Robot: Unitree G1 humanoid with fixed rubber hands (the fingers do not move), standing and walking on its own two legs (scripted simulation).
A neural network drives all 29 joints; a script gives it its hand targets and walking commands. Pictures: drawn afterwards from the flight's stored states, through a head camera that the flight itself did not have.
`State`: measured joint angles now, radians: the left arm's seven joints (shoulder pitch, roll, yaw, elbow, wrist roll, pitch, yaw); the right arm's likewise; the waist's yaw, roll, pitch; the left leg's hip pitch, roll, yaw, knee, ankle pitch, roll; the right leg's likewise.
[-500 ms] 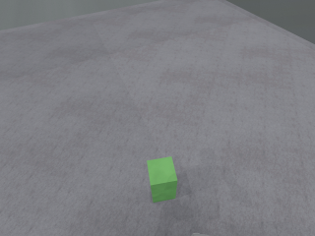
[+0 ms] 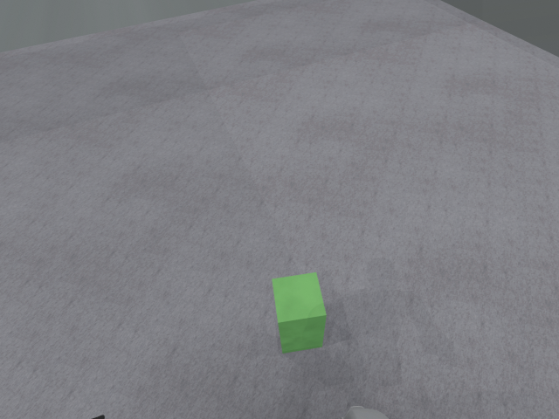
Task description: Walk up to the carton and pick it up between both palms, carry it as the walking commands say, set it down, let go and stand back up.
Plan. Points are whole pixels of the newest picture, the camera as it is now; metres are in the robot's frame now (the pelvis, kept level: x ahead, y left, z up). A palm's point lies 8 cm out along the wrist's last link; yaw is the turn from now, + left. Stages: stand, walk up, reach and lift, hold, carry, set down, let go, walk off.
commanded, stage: walk up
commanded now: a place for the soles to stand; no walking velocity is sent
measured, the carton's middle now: (298, 315) +0.52 -0.02 -0.61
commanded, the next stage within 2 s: none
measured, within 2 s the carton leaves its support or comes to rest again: neither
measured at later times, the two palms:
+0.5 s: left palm out of the picture +0.11 +0.32 -0.08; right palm out of the picture +0.07 -0.33 -0.08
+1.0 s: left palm (121, 407) +0.18 +0.26 -0.07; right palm out of the picture +0.11 -0.38 -0.10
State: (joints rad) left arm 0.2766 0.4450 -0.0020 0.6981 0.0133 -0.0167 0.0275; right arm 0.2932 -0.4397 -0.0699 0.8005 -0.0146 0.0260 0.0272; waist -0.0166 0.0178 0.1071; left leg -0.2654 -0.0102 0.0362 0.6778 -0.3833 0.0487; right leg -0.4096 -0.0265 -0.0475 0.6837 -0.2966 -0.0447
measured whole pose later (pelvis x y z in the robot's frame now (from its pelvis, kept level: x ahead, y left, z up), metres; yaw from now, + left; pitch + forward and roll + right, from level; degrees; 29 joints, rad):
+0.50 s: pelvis +0.01 +0.00 +0.00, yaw +0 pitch -1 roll +0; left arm 0.27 0.44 0.00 0.70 0.01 -0.04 0.02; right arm 0.27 -0.44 -0.07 0.80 -0.01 -0.01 0.03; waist -0.02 0.00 0.07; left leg -0.29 -0.01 0.04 0.68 -0.37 0.03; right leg -0.39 -0.03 -0.05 0.64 -0.24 -0.03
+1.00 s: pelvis +0.06 -0.05 +0.00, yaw -1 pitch -2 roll +2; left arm 0.25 0.44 0.00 0.70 0.03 -0.06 -0.06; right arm 0.34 -0.44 -0.07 0.80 -0.01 -0.06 0.03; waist -0.02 -0.01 0.06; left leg -0.18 0.03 0.03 0.70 -0.44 0.00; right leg -0.39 -0.03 -0.06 0.72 -0.26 -0.04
